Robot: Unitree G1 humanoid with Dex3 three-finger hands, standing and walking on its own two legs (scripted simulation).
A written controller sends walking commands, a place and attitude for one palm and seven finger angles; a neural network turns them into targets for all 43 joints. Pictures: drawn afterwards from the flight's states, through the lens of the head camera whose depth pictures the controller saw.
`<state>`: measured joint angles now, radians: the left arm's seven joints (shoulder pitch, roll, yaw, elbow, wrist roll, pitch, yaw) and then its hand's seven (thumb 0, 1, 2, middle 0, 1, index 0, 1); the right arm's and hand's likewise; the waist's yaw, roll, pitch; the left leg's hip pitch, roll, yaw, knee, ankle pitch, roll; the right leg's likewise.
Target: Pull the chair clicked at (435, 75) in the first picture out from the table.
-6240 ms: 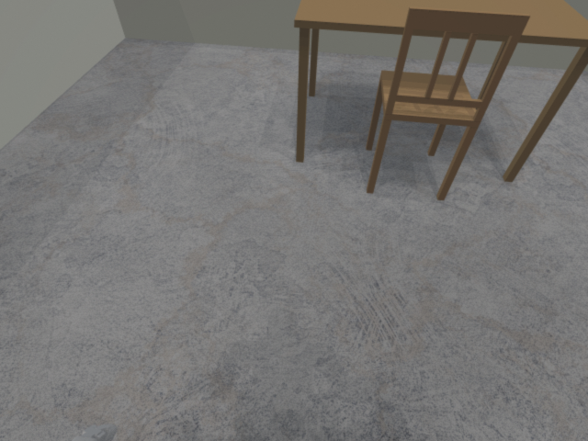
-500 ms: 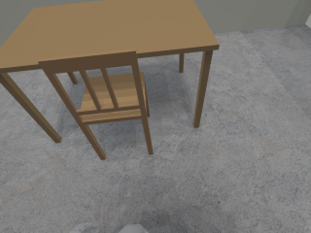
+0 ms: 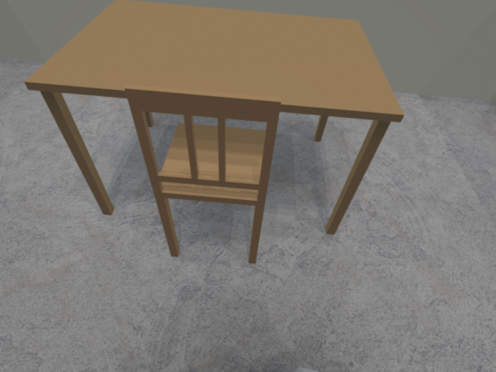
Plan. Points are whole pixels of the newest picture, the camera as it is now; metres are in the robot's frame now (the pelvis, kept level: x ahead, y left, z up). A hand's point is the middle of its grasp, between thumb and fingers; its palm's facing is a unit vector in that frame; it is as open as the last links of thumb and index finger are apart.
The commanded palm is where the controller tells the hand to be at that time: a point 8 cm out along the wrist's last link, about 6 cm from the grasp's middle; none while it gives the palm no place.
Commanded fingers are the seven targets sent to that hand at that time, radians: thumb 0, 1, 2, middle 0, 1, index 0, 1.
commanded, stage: take the last steps up to it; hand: left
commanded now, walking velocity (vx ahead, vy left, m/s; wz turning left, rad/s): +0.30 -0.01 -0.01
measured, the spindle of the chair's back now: (191, 148) +0.71 +0.21 -0.12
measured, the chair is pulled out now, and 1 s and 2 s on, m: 0.00 0.00 0.00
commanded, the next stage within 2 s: come to a stop and stand still in 0.56 s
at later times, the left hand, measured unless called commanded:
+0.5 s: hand (177, 348) +0.19 +0.14 -0.17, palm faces +0.05 -0.98 -0.20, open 7.2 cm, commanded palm none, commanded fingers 0.00 0.90 0.90 -0.20 -0.30 -0.20 -0.30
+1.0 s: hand (173, 301) +0.29 +0.18 -0.18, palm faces +0.03 -0.98 -0.21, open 7.4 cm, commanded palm none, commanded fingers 0.00 0.90 0.90 -0.20 -0.30 -0.20 -0.30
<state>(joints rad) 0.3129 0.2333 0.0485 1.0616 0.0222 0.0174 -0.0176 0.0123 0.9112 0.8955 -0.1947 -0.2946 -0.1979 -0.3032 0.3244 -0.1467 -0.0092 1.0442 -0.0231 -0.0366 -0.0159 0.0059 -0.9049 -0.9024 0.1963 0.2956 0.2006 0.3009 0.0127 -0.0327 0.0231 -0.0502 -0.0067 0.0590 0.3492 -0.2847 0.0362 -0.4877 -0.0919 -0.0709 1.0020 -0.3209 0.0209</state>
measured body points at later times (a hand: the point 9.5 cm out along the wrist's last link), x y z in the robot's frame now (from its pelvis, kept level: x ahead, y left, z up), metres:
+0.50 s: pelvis +0.16 -0.04 +0.00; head +0.17 -0.04 +0.45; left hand +0.19 +0.20 -0.15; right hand +0.19 -0.27 -0.16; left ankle +0.20 +0.10 -0.70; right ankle +0.16 -0.13 -0.74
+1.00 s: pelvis +0.26 -0.01 +0.00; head +0.29 +0.00 +0.44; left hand +0.29 +0.23 -0.17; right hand +0.32 -0.24 -0.15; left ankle +0.28 +0.09 -0.74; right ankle +0.25 -0.14 -0.72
